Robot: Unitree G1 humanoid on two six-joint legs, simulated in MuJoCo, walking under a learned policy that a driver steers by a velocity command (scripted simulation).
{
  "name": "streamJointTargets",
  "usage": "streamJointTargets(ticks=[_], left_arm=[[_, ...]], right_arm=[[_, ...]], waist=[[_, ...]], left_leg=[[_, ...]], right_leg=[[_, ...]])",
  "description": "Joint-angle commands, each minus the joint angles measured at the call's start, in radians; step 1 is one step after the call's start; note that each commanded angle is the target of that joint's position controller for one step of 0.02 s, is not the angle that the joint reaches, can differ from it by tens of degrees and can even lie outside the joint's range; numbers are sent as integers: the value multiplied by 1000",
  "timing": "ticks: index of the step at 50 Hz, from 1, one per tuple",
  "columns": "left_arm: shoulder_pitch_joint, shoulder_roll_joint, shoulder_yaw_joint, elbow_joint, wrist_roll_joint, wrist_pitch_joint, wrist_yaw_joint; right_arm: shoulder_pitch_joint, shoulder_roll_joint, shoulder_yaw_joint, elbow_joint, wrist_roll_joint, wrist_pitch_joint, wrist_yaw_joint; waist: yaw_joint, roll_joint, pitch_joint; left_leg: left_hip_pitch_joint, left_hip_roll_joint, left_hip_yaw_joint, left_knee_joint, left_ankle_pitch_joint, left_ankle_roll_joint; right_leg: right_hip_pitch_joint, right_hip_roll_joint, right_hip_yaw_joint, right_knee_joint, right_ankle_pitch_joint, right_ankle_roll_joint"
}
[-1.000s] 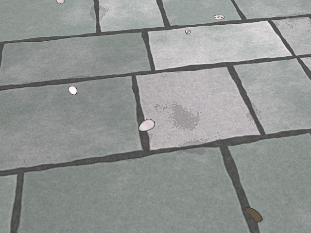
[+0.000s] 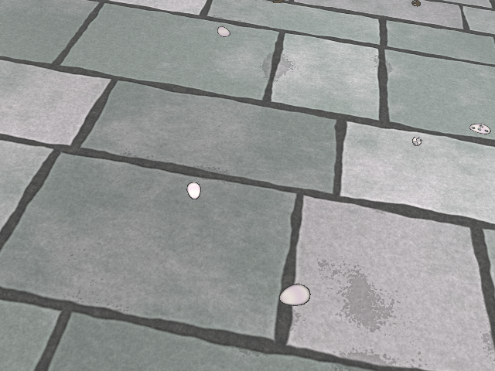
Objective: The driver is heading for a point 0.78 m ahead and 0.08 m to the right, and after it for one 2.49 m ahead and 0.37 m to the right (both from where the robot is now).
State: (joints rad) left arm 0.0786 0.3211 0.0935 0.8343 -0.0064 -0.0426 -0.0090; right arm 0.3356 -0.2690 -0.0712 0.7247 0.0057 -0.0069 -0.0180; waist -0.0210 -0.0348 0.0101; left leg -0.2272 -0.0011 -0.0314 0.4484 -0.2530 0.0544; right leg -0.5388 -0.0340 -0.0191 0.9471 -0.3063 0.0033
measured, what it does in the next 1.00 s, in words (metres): walks ahead: right foot, then left foot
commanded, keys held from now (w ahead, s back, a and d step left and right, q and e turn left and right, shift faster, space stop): w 0.48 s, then no key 0.52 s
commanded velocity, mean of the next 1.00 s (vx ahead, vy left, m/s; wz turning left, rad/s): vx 0.30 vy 0.00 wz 0.11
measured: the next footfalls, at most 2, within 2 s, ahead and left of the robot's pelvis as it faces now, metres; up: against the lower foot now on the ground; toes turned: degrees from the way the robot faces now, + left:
right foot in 0.34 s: +0.29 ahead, -0.14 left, +0.00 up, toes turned +3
left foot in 0.80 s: +0.52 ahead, +0.08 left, +0.00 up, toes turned +4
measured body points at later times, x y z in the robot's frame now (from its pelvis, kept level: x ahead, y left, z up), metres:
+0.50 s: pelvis +0.22 -0.06 -0.01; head +0.25 -0.07 +0.44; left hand +0.31 +0.22 -0.12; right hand +0.32 -0.33 -0.13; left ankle +0.14 +0.09 -0.66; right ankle +0.25 -0.14 -0.75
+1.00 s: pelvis +0.39 -0.02 -0.01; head +0.42 -0.01 +0.43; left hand +0.47 +0.26 -0.15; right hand +0.57 -0.26 -0.12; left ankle +0.48 +0.08 -0.75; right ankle +0.37 -0.17 -0.72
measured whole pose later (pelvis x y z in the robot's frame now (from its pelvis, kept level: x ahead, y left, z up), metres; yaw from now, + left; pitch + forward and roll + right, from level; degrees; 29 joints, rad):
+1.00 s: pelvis +0.39 -0.02 -0.01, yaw +3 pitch +1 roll +0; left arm 0.16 0.29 0.03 0.93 0.00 0.02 0.02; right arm 0.12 -0.22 -0.03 0.75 -0.02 -0.02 0.00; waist 0.01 -0.02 0.05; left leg -0.38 -0.03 0.02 0.46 -0.09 0.04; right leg -0.35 -0.04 0.03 0.81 -0.49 0.05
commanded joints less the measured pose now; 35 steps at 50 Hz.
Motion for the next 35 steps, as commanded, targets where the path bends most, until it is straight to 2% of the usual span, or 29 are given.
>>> streamJointTargets(ticks=[1,5,8,11,14,15,16,17,18,19,20,21,22,23,24,25,27,29,32,35], left_arm=[[-93,73,18,-58,5,-44,-10],[-147,36,-3,-61,-2,-48,-22],[-190,39,-13,-77,-10,-51,-31],[-210,49,-21,-90,-13,-61,-42],[-166,76,-19,-86,-15,-72,-49],[-121,85,-14,-74,-15,-75,-48],[-35,103,-2,-45,-11,-76,-43],[109,141,17,-5,-6,-77,-35],[274,210,31,17,10,-77,-28],[332,252,40,41,7,-74,-37],[283,161,15,38,-16,-75,-39],[219,119,1,22,-12,-71,-34],[160,100,-6,7,0,-67,-30],[130,74,-14,-1,7,-65,-29],[117,61,-21,-2,16,-66,-27],[111,61,-22,-1,17,-67,-25],[115,79,-21,13,11,-70,-17],[116,97,-19,23,10,-63,-5],[144,105,-22,36,3,-47,7],[189,113,-24,61,-3,-29,12]], right_arm=[[-14,-144,-31,-67,-5,-42,-15],[35,-165,-38,-41,-1,-53,-15],[68,-180,-43,-17,4,-53,-10],[86,-183,-45,3,8,-50,-5],[81,-189,-48,15,12,-42,-3],[67,-191,-48,15,13,-38,-3],[52,-183,-43,12,12,-34,-4],[53,-151,-32,9,5,-33,-5],[61,-95,-11,-20,-8,-35,-8],[133,-38,5,-41,8,-57,-9],[83,-132,-15,-30,27,-71,-7],[12,-159,-21,-42,36,-79,0],[-22,-150,-18,-43,25,-84,-1],[-48,-143,-22,-46,12,-83,-1],[-41,-128,-22,-45,9,-79,3],[-32,-111,-19,-43,7,-73,4],[-30,-89,-15,-46,-4,-62,1],[-72,-64,-4,-63,-11,-61,-2],[-166,-32,11,-75,-6,-64,9],[-224,-49,8,-88,-4,-66,21]], waist=[[1,150,-24],[-33,162,6],[-60,164,48],[-72,156,75],[-45,174,67],[-16,178,50],[31,168,3],[90,131,-95],[138,-28,-243],[101,-311,-306],[117,-184,-206],[104,-120,-102],[77,-46,-61],[62,-31,-21],[41,-48,-18],[29,-62,-12],[7,-45,-5],[7,-33,-10],[45,-43,-28],[69,-41,-38]], left_leg=[[210,218,-294,-287,-52,151],[181,192,-204,-295,41,138],[167,211,-203,-295,34,149],[187,236,-212,-272,58,155],[214,260,-227,-230,150,140],[212,253,-215,-190,233,128],[196,216,-182,-97,383,107],[128,157,-124,92,469,75],[-105,66,-56,429,265,16],[-408,-81,-79,702,-318,-34],[-526,-30,-154,820,-304,-28],[-562,26,-122,819,-211,-10],[-526,76,-86,777,-120,-6],[-501,105,-74,725,-61,-10],[-454,124,-71,699,-22,-13],[-425,125,-58,677,-10,-24],[-403,117,-27,615,-7,-57],[-388,106,-1,482,66,-80],[-283,65,39,246,262,-77],[-245,40,25,129,335,-64]], right_leg=[[-212,-25,50,-71,180,11],[-119,-6,37,-276,291,37],[-93,-7,35,-362,297,38],[-81,-10,31,-410,256,16],[-5,-2,17,-444,201,-22],[63,11,0,-465,197,-38],[190,40,-25,-491,204,-58],[400,13,7,-482,213,-94],[692,-192,281,-493,138,-184],[878,-344,718,-648,-94,-304],[825,-331,713,-694,-222,-281],[718,-302,564,-695,-171,-243],[613,-262,469,-709,-81,-219],[533,-229,402,-732,15,-215],[482,-204,352,-754,80,-212],[448,-193,310,-765,219,-219],[408,-183,203,-750,603,-233],[395,-157,114,-733,809,-222],[382,-102,32,-727,807,-182],[455,-132,54,-692,749,-177]])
